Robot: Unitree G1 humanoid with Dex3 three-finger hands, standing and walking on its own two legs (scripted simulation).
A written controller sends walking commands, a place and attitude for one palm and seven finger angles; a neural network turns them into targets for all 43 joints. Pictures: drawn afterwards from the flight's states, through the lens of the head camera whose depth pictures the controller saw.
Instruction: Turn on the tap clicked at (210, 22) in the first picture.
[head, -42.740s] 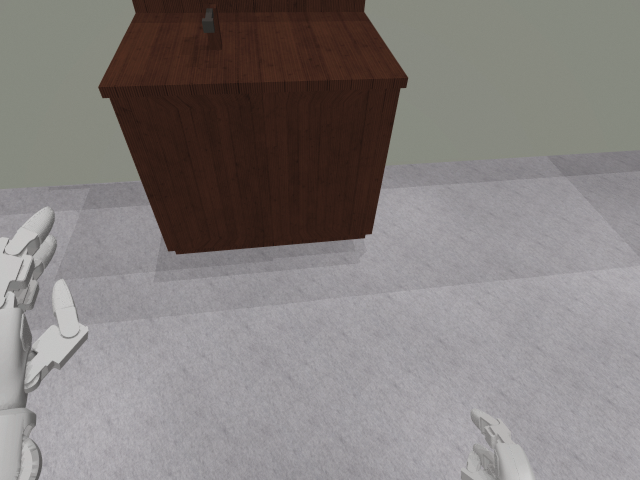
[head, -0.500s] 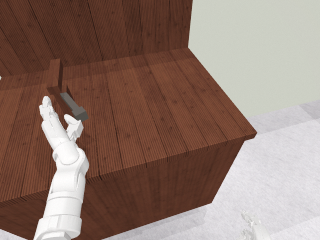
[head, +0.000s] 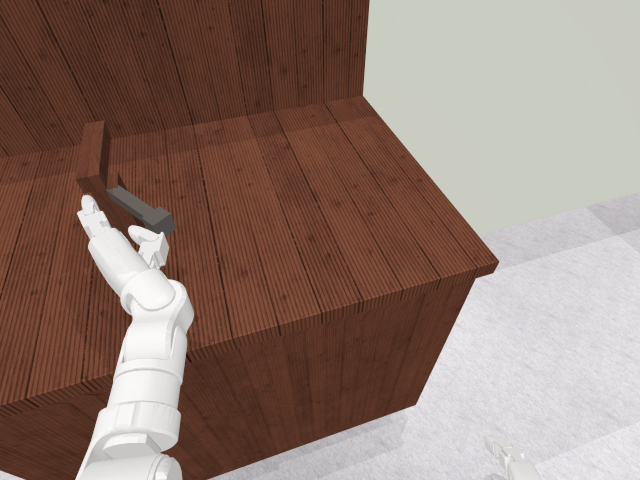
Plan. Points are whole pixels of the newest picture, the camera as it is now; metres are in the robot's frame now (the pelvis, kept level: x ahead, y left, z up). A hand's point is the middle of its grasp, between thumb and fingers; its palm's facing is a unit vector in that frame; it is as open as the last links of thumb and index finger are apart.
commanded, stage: push the lever round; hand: left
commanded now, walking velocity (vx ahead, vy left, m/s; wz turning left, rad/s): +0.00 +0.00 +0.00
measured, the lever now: (159, 223) +0.41 +0.24 +0.11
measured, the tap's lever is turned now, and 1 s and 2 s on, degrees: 34 61 86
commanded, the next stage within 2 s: lift the hand up off the lever in 1.48 s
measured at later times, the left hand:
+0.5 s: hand (186, 224) +0.41 +0.20 +0.11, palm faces +0.80 -0.60 -0.09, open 7.6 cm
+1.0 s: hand (195, 214) +0.44 +0.20 +0.10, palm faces +0.84 -0.53 -0.12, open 7.8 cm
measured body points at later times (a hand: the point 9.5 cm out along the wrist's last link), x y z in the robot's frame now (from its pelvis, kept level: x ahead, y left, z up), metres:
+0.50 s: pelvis +0.00 -0.01 +0.00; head +0.02 -0.02 +0.45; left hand +0.37 +0.23 +0.11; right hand +0.13 -0.25 -0.13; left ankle +0.01 +0.12 -0.72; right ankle +0.01 -0.07 -0.72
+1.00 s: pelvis +0.00 -0.02 -0.01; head +0.03 -0.03 +0.44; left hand +0.39 +0.22 +0.11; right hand +0.10 -0.26 -0.14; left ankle +0.01 +0.12 -0.72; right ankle +0.01 -0.07 -0.72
